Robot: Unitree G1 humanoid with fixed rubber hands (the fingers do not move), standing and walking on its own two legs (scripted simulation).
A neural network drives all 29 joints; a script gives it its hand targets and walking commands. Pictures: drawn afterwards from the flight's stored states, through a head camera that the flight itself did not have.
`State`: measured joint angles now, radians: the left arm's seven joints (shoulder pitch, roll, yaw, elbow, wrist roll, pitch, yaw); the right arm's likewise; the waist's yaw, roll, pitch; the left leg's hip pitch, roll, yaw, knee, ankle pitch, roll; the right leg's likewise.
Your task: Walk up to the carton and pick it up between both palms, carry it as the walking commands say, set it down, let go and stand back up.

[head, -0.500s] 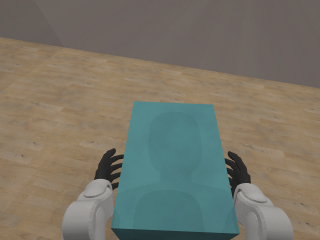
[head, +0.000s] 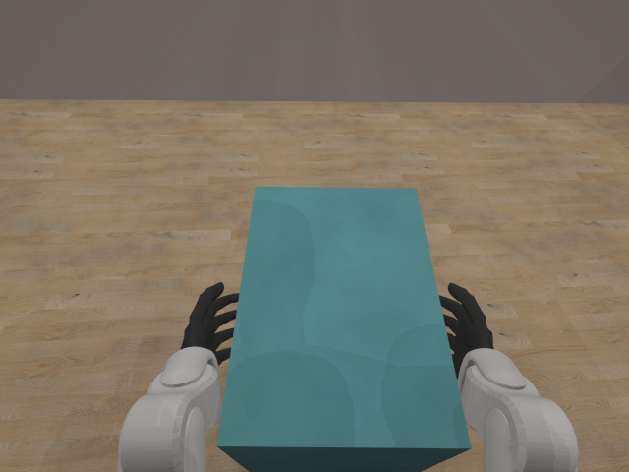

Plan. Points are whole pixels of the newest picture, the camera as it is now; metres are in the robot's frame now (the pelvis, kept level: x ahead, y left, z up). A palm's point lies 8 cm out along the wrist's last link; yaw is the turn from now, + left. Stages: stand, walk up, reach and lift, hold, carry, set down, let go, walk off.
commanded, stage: carry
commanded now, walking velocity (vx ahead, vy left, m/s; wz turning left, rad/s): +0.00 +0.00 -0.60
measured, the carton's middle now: (333, 337) +0.30 +0.00 +0.03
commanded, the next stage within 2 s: none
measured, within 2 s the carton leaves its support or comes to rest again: neither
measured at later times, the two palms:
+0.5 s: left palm (345, 377) +0.23 +0.00 +0.08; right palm out of the picture +0.12 -0.28 +0.08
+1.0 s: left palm (453, 440) +0.16 -0.10 +0.11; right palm out of the picture -0.01 -0.33 +0.10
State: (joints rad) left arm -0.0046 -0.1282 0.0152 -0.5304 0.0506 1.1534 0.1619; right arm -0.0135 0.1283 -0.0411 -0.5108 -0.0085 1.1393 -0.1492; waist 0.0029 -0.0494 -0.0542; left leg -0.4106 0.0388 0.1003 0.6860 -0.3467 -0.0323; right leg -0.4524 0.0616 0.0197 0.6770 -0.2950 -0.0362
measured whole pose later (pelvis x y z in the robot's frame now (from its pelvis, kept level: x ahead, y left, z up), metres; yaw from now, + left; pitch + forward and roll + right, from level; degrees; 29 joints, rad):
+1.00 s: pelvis -0.12 -0.07 +0.01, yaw -36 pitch +3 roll -2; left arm -0.03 -0.13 0.02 -0.51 0.04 1.19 0.17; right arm -0.01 0.13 -0.04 -0.52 -0.04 1.17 -0.14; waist 0.00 0.04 -0.09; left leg -0.40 0.26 0.22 0.66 -0.28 -0.07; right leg -0.29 0.01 -0.13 0.54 -0.31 -0.01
